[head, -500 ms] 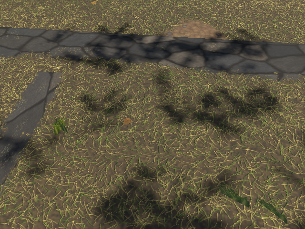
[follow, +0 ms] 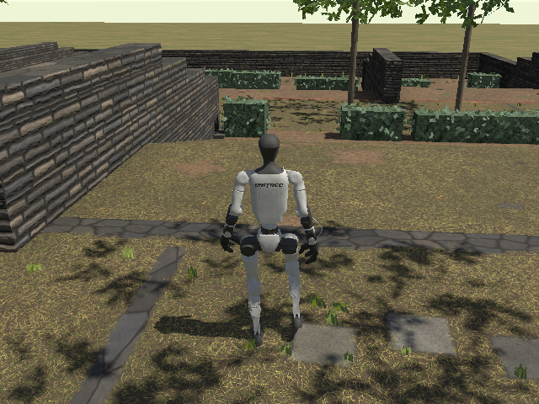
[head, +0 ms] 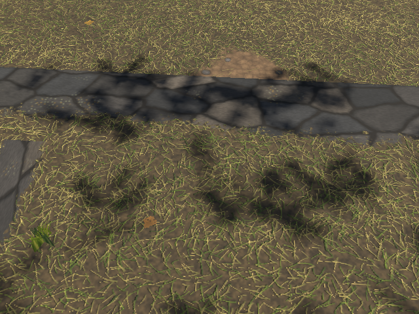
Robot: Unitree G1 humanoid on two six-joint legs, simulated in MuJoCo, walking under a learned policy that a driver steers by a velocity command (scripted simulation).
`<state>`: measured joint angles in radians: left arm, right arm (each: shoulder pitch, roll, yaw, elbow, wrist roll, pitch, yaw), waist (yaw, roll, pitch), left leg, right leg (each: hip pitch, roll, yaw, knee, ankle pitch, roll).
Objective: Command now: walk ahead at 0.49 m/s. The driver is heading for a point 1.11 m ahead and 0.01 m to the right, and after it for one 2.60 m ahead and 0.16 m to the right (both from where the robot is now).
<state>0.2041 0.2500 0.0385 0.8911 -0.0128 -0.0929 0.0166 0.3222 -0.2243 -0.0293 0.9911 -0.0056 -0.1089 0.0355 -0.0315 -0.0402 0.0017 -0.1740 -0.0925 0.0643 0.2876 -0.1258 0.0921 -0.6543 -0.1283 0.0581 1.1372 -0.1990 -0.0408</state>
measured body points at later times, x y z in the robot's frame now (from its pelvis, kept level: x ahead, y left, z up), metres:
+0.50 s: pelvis +0.27 -0.08 +0.00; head +0.29 -0.10 +0.45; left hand +0.33 +0.18 -0.12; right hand +0.36 -0.35 -0.14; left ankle +0.27 +0.08 -0.66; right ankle +0.30 -0.16 -0.74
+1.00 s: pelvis +0.40 -0.06 -0.01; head +0.42 -0.05 +0.44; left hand +0.46 +0.20 -0.16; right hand +0.52 -0.30 -0.14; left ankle +0.49 +0.04 -0.74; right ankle +0.39 -0.20 -0.74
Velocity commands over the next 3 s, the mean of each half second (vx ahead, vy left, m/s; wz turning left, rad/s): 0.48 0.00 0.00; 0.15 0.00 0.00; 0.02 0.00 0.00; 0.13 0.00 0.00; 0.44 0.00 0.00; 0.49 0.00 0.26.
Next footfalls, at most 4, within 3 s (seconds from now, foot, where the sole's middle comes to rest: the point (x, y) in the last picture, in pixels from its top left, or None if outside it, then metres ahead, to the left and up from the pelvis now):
0.30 right None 0.34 -0.17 -0.78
0.76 left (198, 310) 0.53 0.04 -0.78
1.04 right None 0.44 -0.20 -0.78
2.48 right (253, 202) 0.94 -0.17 -0.78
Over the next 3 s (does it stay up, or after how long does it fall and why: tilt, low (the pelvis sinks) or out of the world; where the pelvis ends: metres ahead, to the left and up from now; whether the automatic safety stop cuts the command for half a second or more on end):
stays up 1.04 -0.06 -0.02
